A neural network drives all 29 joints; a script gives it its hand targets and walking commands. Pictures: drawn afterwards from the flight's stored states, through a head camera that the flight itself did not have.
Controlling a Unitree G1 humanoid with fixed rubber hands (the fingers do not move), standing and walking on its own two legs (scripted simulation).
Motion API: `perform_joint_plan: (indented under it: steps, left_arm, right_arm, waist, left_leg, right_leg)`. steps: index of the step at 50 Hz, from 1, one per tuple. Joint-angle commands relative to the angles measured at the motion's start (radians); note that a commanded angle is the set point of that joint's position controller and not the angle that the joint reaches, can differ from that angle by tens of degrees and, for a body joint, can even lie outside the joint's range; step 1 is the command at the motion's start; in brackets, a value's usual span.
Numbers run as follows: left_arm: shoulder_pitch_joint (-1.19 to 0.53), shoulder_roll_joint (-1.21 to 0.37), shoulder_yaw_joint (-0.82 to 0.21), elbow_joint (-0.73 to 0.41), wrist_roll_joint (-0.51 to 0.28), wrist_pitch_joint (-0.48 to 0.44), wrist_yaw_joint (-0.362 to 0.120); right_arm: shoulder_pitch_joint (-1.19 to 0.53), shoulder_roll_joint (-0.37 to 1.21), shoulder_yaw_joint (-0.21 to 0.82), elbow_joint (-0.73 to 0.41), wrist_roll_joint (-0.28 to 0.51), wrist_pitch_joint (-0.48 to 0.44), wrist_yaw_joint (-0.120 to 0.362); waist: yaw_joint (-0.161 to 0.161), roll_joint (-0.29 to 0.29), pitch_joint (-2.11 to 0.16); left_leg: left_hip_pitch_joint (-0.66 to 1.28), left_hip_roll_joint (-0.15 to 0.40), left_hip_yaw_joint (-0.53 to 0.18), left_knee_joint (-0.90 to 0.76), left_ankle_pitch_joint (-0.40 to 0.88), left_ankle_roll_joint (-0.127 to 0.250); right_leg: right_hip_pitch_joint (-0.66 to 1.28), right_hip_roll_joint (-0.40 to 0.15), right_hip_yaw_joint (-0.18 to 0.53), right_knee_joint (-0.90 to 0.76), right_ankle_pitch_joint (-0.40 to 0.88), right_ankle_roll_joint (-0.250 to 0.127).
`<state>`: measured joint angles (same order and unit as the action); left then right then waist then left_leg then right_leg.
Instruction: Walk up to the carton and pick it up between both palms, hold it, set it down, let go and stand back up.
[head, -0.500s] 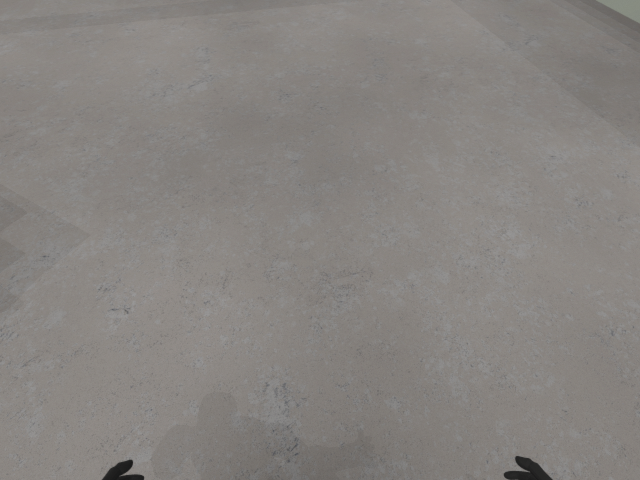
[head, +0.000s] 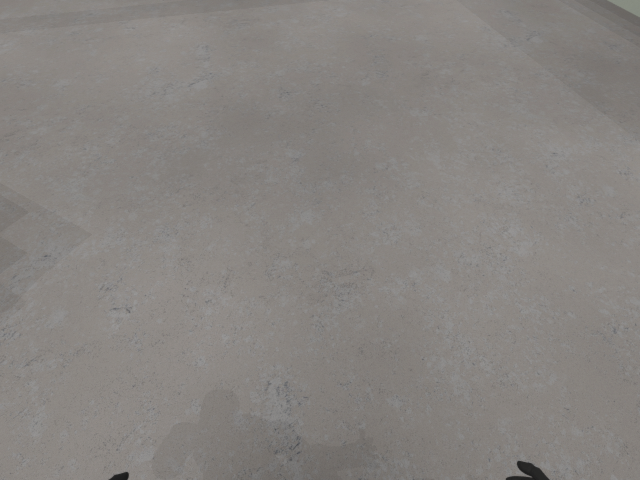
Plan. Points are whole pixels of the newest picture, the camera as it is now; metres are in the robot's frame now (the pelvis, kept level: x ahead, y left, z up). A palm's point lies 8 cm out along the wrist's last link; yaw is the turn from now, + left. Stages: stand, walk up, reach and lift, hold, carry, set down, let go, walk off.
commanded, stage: stand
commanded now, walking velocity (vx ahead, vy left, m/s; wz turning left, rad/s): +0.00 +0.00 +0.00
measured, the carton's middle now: out of the picture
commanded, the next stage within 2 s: walk up in 0.46 s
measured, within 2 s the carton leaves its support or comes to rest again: neither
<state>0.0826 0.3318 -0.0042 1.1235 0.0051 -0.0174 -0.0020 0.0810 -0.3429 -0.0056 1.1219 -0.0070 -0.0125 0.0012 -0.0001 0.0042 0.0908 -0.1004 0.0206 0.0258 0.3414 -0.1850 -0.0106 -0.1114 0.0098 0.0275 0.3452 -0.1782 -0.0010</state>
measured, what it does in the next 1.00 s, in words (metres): steps on the spot, turning left: left foot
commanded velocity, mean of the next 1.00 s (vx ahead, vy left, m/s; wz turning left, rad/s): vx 0.00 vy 0.00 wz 0.00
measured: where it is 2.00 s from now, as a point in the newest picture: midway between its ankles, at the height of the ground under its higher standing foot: (199, 434)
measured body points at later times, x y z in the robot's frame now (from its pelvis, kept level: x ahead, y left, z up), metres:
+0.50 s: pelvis +0.01 +0.00 +0.00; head +0.02 +0.00 +0.45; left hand +0.10 +0.30 -0.13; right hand +0.09 -0.30 -0.13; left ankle +0.00 +0.12 -0.75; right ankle +0.01 -0.12 -0.75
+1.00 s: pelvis +0.04 +0.08 -0.04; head +0.05 +0.11 +0.41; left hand +0.05 +0.46 -0.14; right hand +0.21 -0.23 -0.12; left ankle +0.06 +0.23 -0.75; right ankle +0.01 -0.11 -0.74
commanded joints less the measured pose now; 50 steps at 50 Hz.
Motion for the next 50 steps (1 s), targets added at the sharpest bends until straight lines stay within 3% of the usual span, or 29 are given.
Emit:
perform_joint_plan:
  steps: [1, 4, 5, 7, 8, 9, 11, 13, 14, 16, 23, 25, 27, 28, 31, 32, 33, 34, 35, 36, 38, 39, 42, 44, 46, 47, 48, 49, 50]
  left_arm:
    - [-0.047, 0.239, 0.041, -0.053, 0.0, -0.015, 0.016]
    - [-0.049, 0.213, 0.036, -0.055, 0.002, -0.012, 0.017]
    - [-0.035, 0.203, 0.029, -0.057, 0.0, -0.018, 0.013]
    - [-0.051, 0.212, 0.034, -0.058, 0.004, -0.019, 0.012]
    - [-0.036, 0.216, 0.035, -0.048, 0.003, -0.021, 0.015]
    - [-0.045, 0.206, 0.036, -0.057, 0.008, -0.018, 0.016]
    - [-0.055, 0.241, 0.04, -0.044, -0.002, -0.019, 0.016]
    - [-0.041, 0.24, 0.045, -0.042, -0.005, -0.013, 0.014]
    - [-0.03, 0.231, 0.047, -0.044, 0.011, -0.014, 0.014]
    - [-0.039, 0.202, 0.038, -0.059, 0.006, -0.015, 0.016]
    - [-0.049, 0.214, 0.041, -0.062, 0.0, -0.007, 0.013]
    - [-0.063, 0.23, 0.043, -0.051, -0.001, -0.008, 0.012]
    - [-0.038, 0.231, 0.045, -0.052, 0.001, -0.012, 0.013]
    - [-0.065, 0.238, 0.052, -0.054, 0.006, -0.009, 0.014]
    - [-0.08, 0.212, 0.038, -0.062, 0.005, -0.002, 0.013]
    - [-0.037, 0.193, 0.036, -0.057, 0.0, -0.005, 0.012]
    - [0.056, 0.359, 0.126, -0.111, -0.021, -0.026, 0.02]
    - [0.141, 0.414, 0.157, -0.093, -0.014, -0.034, 0.03]
    - [0.113, 0.43, 0.173, -0.119, 0.001, -0.033, 0.038]
    - [0.088, 0.423, 0.172, -0.159, 0.009, -0.041, 0.045]
    - [0.007, 0.381, 0.183, -0.238, 0.017, -0.056, 0.047]
    - [-0.029, 0.361, 0.169, -0.244, 0.016, -0.059, 0.044]
    - [-0.026, 0.376, 0.187, -0.293, 0.033, -0.073, 0.033]
    - [-0.011, 0.38, 0.189, -0.294, 0.036, -0.069, 0.03]
    - [-0.074, 0.385, 0.184, -0.313, 0.048, -0.055, 0.014]
    - [-0.095, 0.364, 0.178, -0.316, 0.051, -0.053, 0.012]
    - [-0.072, 0.309, 0.16, -0.321, 0.051, -0.049, 0.007]
    - [-0.058, 0.25, 0.136, -0.332, 0.061, -0.043, 0.003]
    - [-0.052, 0.228, 0.136, -0.374, 0.028, -0.055, -0.004]
  right_arm:
    - [-0.037, -0.188, -0.032, -0.056, 0.005, -0.015, -0.011]
    - [-0.048, -0.229, -0.041, -0.055, 0.003, -0.016, -0.012]
    - [-0.066, -0.23, -0.041, -0.064, 0.004, -0.018, -0.01]
    - [-0.032, -0.214, -0.036, -0.052, 0.005, -0.01, -0.012]
    - [-0.032, -0.213, -0.034, -0.047, 0.007, -0.016, -0.014]
    - [-0.018, -0.224, -0.039, -0.056, 0.0, -0.022, -0.009]
    - [-0.052, -0.208, -0.038, -0.049, 0.0, -0.014, -0.007]
    - [-0.027, -0.204, -0.035, -0.045, 0.007, -0.011, -0.012]
    - [-0.023, -0.207, -0.036, -0.044, 0.003, -0.014, -0.014]
    - [-0.04, -0.214, -0.028, -0.061, 0.003, -0.019, -0.015]
    - [-0.044, -0.204, -0.032, -0.057, -0.002, -0.019, -0.018]
    - [-0.034, -0.209, -0.028, -0.049, 0.003, -0.021, -0.015]
    - [-0.04, -0.215, -0.036, -0.047, 0.002, -0.022, -0.015]
    - [-0.046, -0.206, -0.03, -0.059, 0.003, -0.019, -0.015]
    - [-0.058, -0.232, -0.04, -0.051, 0.0, -0.017, -0.019]
    - [-0.045, -0.225, -0.035, -0.042, 0.008, -0.023, -0.016]
    - [-0.05, -0.284, -0.086, -0.21, -0.044, 0.014, 0.043]
    - [-0.079, -0.244, -0.084, -0.241, -0.05, 0.031, 0.079]
    - [-0.076, -0.217, -0.082, -0.259, -0.063, 0.046, 0.091]
    - [-0.09, -0.227, -0.089, -0.289, -0.074, 0.051, 0.101]
    - [-0.037, -0.277, -0.121, -0.315, -0.085, 0.05, 0.124]
    - [-0.006, -0.288, -0.139, -0.302, -0.08, 0.052, 0.14]
    - [0.042, -0.26, -0.136, -0.339, -0.05, 0.065, 0.171]
    - [0.001, -0.248, -0.145, -0.351, -0.051, 0.064, 0.179]
    - [0.106, -0.272, -0.165, -0.34, -0.049, 0.065, 0.175]
    - [0.205, -0.268, -0.177, -0.313, -0.055, 0.062, 0.163]
    - [0.249, -0.289, -0.191, -0.28, -0.069, 0.055, 0.15]
    - [0.342, -0.374, -0.223, -0.258, -0.074, 0.053, 0.135]
    - [0.295, -0.467, -0.221, -0.308, -0.048, 0.041, 0.126]
  waist:
    - [-0.009, -0.03, -0.122]
    - [0.003, 0.006, -0.138]
    - [0.003, -0.046, -0.107]
    - [-0.002, 0.005, -0.108]
    - [-0.001, -0.031, -0.115]
    - [-0.02, 0.001, -0.115]
    - [0.001, -0.033, -0.143]
    - [-0.009, 0.021, -0.088]
    - [-0.004, -0.025, -0.071]
    - [-0.009, 0.021, -0.14]
    - [0.002, -0.015, -0.128]
    - [-0.002, 0.027, -0.135]
    - [0.008, -0.031, -0.163]
    - [-0.006, 0.02, -0.117]
    - [0.005, -0.045, -0.09]
    - [0.015, 0.009, -0.136]
    - [0.07, 0.008, -0.094]
    - [0.093, -0.099, -0.085]
    - [0.076, -0.136, -0.072]
    - [0.078, -0.086, -0.054]
    - [0.026, -0.044, -0.067]
    - [-0.002, -0.086, -0.057]
    - [-0.03, -0.19, -0.077]
    - [0.002, -0.172, -0.032]
    - [-0.065, -0.21, -0.1]
    - [-0.114, -0.137, -0.122]
    - [-0.132, -0.003, -0.117]
    - [-0.195, 0.269, -0.114]
    - [-0.173, 0.483, -0.076]
  left_leg:
    - [0.015, 0.107, -0.105, -0.077, 0.081, 0.033]
    - [0.039, 0.112, -0.113, -0.075, 0.111, 0.037]
    - [0.036, 0.121, -0.126, -0.075, 0.093, 0.04]
    - [0.027, 0.116, -0.106, -0.083, 0.103, 0.043]
    - [0.041, 0.111, -0.113, -0.075, 0.122, 0.043]
    - [0.03, 0.104, -0.092, -0.062, 0.102, 0.033]
    - [0.029, 0.115, -0.107, -0.07, 0.135, 0.045]
    - [0.002, 0.106, -0.101, -0.083, 0.093, 0.042]
    - [0.012, 0.114, -0.11, -0.082, 0.098, 0.038]
    - [0.03, 0.104, -0.101, -0.074, 0.124, 0.035]
    - [0.021, 0.123, -0.094, -0.072, 0.177, 0.037]
    - [0.002, 0.108, -0.103, -0.103, 0.159, 0.028]
    - [0.044, 0.122, -0.109, -0.074, 0.195, 0.04]
    - [0.022, 0.109, -0.097, -0.079, 0.182, 0.033]
    - [0.007, 0.114, -0.1, -0.098, 0.148, 0.031]
    - [0.04, 0.12, -0.109, -0.097, 0.134, 0.039]
    - [-0.333, 0.044, -0.205, 0.089, -0.004, 0.093]
    - [-0.52, 0.025, -0.113, 0.26, -0.187, 0.074]
    - [-0.551, 0.039, -0.088, 0.5, -0.247, 0.047]
    - [-0.568, 0.09, -0.104, 0.578, -0.264, 0.032]
    - [-0.557, 0.149, -0.167, 0.658, -0.243, 0.013]
    - [-0.525, 0.157, -0.157, 0.656, -0.218, 0.002]
    - [-0.422, 0.169, -0.079, 0.539, -0.163, -0.012]
    - [-0.317, 0.156, -0.041, 0.426, -0.127, -0.006]
    - [-0.115, 0.125, 0.024, 0.359, -0.135, 0.008]
    - [-0.03, 0.069, 0.061, 0.303, -0.109, 0.024]
    - [0.033, -0.01, 0.085, 0.26, -0.145, 0.048]
    - [0.118, 0.035, -0.06, 0.171, -0.307, 0.101]
    - [0.087, 0.213, -0.564, -0.141, -0.54, 0.192]
  right_leg:
    - [0.022, -0.127, 0.101, -0.075, 0.145, -0.028]
    - [0.016, -0.138, 0.102, -0.063, 0.143, -0.034]
    - [-0.016, -0.124, 0.097, -0.071, 0.107, -0.027]
    - [0.0, -0.133, 0.107, -0.081, 0.135, -0.03]
    - [-0.011, -0.126, 0.105, -0.071, 0.152, -0.031]
    - [-0.013, -0.125, 0.108, -0.082, 0.17, -0.026]
    - [0.014, -0.125, 0.094, -0.067, 0.153, -0.029]
    - [-0.001, -0.134, 0.112, -0.073, 0.138, -0.03]
    - [-0.005, -0.125, 0.096, -0.068, 0.138, -0.023]
    - [0.026, -0.127, 0.103, -0.048, 0.172, -0.029]
    - [0.035, -0.132, 0.091, -0.069, 0.202, -0.03]
    - [0.057, -0.133, 0.09, -0.046, 0.199, -0.02]
    - [0.06, -0.135, 0.093, -0.064, 0.215, -0.026]
    - [0.04, -0.133, 0.097, -0.063, 0.196, -0.031]
    - [0.016, -0.129, 0.083, -0.059, 0.168, -0.024]
    - [0.034, -0.136, 0.095, -0.075, 0.165, -0.024]
    - [0.259, -0.13, 0.054, 0.045, -0.051, -0.063]
    - [0.347, -0.307, 0.201, -0.084, -0.203, -0.14]
    - [0.253, -0.465, 0.299, -0.204, -0.278, -0.23]
    - [0.182, -0.543, 0.331, -0.196, -0.226, -0.279]
    - [0.086, -0.53, 0.278, -0.188, -0.27, -0.274]
    - [0.042, -0.48, 0.169, -0.176, -0.25, -0.239]
    - [0.035, -0.393, -0.008, -0.125, -0.098, -0.213]
    - [-0.104, -0.365, -0.078, -0.097, -0.146, -0.188]
    - [-0.206, -0.32, -0.146, 0.023, -0.262, -0.152]
    - [-0.253, -0.283, -0.179, 0.139, -0.319, -0.128]
    - [-0.309, -0.204, -0.233, 0.363, -0.263, -0.108]
    - [-0.472, -0.139, -0.26, 0.678, -0.335, -0.081]
    - [-0.667, 0.01, -0.243, 0.847, -0.555, -0.049]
